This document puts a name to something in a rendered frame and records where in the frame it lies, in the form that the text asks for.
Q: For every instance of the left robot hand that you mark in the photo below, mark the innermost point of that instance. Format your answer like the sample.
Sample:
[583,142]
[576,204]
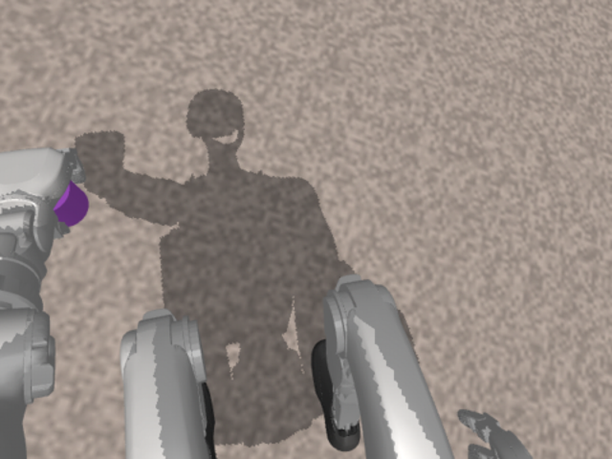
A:
[43,173]

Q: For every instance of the left robot arm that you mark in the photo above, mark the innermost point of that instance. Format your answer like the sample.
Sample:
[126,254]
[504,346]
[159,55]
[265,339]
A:
[27,351]

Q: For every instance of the right robot foot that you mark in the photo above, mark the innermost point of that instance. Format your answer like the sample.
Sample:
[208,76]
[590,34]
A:
[340,439]

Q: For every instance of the right robot hand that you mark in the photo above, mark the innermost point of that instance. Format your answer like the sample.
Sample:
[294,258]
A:
[504,444]

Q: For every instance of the tin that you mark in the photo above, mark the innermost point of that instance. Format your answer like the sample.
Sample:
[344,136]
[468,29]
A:
[72,206]

